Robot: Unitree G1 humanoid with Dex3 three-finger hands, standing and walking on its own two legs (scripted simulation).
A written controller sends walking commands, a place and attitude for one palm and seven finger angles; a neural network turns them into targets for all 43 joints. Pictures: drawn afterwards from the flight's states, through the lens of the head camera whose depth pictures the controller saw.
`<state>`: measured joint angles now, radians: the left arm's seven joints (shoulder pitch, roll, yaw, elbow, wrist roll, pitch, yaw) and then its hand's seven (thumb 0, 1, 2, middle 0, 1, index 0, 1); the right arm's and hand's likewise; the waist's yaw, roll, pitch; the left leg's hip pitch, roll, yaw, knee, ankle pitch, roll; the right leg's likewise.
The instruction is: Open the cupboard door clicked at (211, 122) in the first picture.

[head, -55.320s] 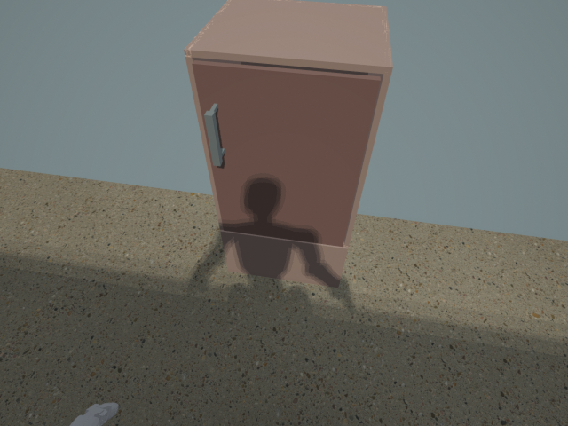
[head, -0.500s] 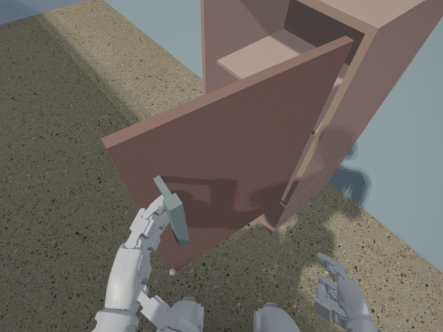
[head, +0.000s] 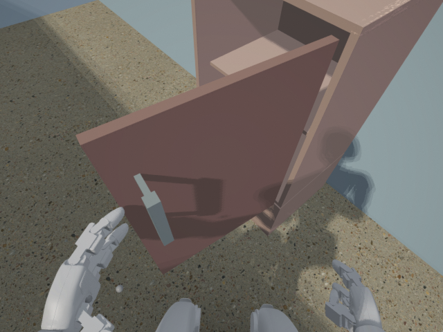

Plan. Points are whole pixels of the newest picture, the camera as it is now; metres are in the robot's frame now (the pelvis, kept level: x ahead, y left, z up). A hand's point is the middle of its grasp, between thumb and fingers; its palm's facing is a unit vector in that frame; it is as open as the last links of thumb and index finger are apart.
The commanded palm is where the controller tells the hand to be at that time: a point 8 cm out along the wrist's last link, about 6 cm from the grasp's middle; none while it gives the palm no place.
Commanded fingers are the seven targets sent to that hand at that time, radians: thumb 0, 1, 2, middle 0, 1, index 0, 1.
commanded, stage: slide the hand sideways off the handle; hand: left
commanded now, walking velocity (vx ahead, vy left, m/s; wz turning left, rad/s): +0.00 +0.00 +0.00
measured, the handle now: (154, 212) +0.30 +0.13 +0.06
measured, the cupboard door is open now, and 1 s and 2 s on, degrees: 83 83 83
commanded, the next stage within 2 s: draw the hand back to the body in 0.16 s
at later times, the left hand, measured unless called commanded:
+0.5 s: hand (76, 283) +0.18 +0.20 +0.10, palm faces -0.05 -1.00 -0.08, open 16.3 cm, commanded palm +0.15 +0.26 +0.11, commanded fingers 0.00 -0.50 0.30 -0.15 -0.30 -0.15 -0.30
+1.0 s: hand (7, 257) +0.19 +0.25 +0.16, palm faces +0.25 -0.90 -0.37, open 14.5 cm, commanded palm +0.15 +0.30 +0.20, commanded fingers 0.00 0.13 0.57 -0.17 -0.30 -0.17 -0.30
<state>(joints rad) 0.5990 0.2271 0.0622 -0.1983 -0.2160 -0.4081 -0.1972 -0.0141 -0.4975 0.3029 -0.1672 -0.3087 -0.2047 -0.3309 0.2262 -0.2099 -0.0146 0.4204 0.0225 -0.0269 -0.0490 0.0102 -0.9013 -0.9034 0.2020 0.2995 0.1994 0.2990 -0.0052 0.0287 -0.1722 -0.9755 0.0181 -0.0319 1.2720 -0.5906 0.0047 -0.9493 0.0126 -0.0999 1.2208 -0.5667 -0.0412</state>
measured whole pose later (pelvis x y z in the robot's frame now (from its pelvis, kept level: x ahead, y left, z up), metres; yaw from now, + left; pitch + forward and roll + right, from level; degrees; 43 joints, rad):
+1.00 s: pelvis +0.03 +0.03 +0.07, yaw +0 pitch +5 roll -3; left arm 0.70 0.33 0.15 -0.48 -0.07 0.02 0.11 -0.01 -0.19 0.44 -0.16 -0.30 -0.16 -0.30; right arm 0.28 -0.21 0.05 0.44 0.04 -0.06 -0.12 0.01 -0.90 -0.90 0.20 0.30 0.20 0.30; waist 0.03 0.06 -0.13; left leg -0.48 -0.01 0.01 0.84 -0.45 0.05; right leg -0.45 0.00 -0.05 0.76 -0.40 0.01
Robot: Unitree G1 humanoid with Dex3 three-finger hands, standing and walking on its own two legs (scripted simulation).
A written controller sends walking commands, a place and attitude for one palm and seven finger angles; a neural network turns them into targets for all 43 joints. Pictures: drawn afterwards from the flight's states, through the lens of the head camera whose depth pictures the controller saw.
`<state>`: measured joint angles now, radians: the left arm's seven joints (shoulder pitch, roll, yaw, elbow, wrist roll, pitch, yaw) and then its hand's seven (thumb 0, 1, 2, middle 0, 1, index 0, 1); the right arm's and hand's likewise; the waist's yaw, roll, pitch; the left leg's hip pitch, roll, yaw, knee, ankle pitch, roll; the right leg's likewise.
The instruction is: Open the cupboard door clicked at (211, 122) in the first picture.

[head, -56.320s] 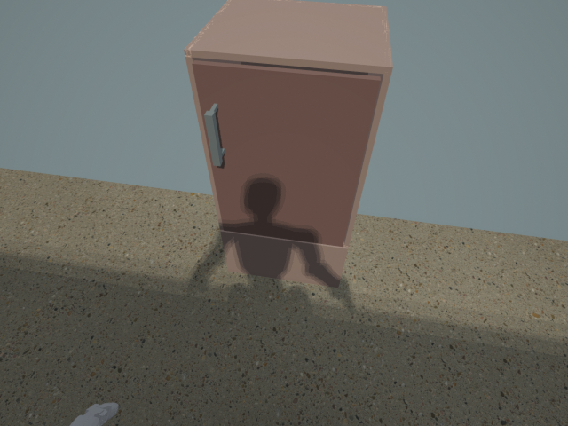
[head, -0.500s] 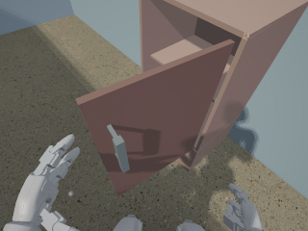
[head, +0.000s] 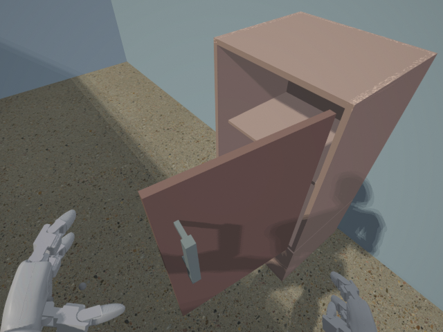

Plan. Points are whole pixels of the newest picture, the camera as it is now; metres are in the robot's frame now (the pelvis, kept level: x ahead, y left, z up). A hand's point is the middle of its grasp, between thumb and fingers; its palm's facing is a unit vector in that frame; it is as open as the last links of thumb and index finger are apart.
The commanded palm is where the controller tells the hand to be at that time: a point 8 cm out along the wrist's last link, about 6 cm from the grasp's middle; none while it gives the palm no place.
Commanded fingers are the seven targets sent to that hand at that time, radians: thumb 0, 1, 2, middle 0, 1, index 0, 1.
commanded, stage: draw the hand back to the body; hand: left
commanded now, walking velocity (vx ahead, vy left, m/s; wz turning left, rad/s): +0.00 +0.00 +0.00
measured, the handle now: (187, 252) +0.27 +0.10 -0.01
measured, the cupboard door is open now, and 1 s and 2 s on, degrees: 83 83 83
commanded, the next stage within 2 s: step back with the hand held close in 0.84 s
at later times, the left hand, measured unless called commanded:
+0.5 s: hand (54, 218) +0.20 +0.23 +0.20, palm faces +0.45 -0.79 -0.42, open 8.7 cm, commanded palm +0.15 +0.27 +0.21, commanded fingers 0.00 0.90 0.90 -0.20 -0.30 -0.20 -0.30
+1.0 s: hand (64, 231) +0.19 +0.21 +0.19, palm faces +0.44 -0.80 -0.41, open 7.4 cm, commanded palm +0.14 +0.25 +0.21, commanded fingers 0.00 0.90 0.90 -0.20 -0.30 -0.20 -0.30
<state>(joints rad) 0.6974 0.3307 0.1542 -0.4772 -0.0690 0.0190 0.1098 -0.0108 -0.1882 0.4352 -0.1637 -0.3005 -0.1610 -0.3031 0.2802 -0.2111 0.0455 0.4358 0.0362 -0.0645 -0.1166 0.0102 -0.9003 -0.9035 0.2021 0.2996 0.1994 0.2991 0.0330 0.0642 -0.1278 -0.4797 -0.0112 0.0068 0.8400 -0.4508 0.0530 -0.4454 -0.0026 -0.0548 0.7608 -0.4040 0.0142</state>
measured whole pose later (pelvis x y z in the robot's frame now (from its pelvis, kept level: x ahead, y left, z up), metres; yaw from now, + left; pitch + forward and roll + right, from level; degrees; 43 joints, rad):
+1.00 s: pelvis +0.00 -0.05 +0.04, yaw -1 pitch -5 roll -1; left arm 0.47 0.35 0.33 -0.37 -0.07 -0.08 0.11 0.01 0.89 0.90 -0.21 -0.30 -0.21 -0.30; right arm 0.19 -0.23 0.01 0.63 0.01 -0.09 -0.09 0.01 -0.90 -0.90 0.20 0.30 0.20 0.30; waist 0.06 0.08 0.03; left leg -0.09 0.03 0.01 0.44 -0.26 -0.01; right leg -0.08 0.04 -0.05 0.39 -0.23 -0.04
